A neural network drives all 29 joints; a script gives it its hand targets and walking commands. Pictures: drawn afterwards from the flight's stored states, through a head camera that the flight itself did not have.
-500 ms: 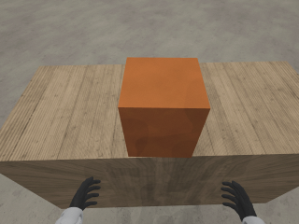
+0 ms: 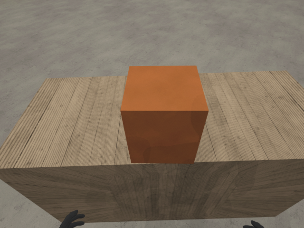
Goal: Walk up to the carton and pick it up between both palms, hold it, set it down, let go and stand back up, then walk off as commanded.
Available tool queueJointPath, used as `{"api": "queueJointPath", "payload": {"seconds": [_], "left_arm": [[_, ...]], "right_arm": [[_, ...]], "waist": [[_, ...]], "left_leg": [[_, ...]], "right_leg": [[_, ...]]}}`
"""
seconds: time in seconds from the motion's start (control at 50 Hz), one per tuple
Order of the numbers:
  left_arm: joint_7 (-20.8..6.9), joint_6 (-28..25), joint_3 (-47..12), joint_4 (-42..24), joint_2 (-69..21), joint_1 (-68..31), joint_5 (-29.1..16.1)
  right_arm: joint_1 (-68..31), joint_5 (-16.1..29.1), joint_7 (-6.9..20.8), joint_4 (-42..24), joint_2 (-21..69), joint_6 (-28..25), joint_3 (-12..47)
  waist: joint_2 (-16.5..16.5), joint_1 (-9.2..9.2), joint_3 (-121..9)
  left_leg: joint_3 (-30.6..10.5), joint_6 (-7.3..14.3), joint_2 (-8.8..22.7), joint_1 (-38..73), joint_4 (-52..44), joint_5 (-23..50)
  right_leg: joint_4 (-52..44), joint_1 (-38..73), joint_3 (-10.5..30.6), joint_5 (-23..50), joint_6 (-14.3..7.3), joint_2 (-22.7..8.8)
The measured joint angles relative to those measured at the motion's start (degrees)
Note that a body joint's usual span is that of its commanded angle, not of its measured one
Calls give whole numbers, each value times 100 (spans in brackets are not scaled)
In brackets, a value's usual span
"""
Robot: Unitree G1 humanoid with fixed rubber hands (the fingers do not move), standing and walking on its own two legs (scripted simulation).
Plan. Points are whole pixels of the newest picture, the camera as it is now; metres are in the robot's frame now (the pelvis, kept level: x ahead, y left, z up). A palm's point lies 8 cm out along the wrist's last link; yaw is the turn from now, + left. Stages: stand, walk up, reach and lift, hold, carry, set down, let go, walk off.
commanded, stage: stand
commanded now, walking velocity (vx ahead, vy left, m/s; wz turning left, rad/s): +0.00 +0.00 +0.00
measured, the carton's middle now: (162, 116) +0.45 +0.00 +0.04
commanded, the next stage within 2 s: walk off in 1.98 s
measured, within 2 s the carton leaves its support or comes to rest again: neither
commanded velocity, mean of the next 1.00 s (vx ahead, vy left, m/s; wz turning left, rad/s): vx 0.00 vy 0.00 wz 0.00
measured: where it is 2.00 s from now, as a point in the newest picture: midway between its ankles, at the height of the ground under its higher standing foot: outside the picture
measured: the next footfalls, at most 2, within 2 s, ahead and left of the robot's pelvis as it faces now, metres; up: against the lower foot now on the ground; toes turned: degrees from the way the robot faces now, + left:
none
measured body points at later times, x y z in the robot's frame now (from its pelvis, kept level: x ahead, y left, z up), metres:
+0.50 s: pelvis -0.02 +0.00 +0.00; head -0.04 +0.00 +0.45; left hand +0.10 +0.27 -0.11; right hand +0.09 -0.27 -0.12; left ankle +0.00 +0.15 -0.74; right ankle +0.02 -0.13 -0.74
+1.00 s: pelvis -0.03 +0.00 +0.00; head -0.05 -0.01 +0.45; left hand +0.09 +0.27 -0.11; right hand +0.08 -0.28 -0.12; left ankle +0.00 +0.15 -0.74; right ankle +0.02 -0.13 -0.74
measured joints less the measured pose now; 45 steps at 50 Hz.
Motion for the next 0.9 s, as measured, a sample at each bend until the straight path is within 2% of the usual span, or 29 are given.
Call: {"api": "queueJointPath", "payload": {"seconds": [0.9], "left_arm": [[0,-3,0,584,15,-1,0]], "right_arm": [[11,0,0,435,0,13,0]], "waist": [[10,0,0]], "left_leg": [[-2,0,0,0,0,190]], "right_leg": [[0,0,0,192,-22,0]]}}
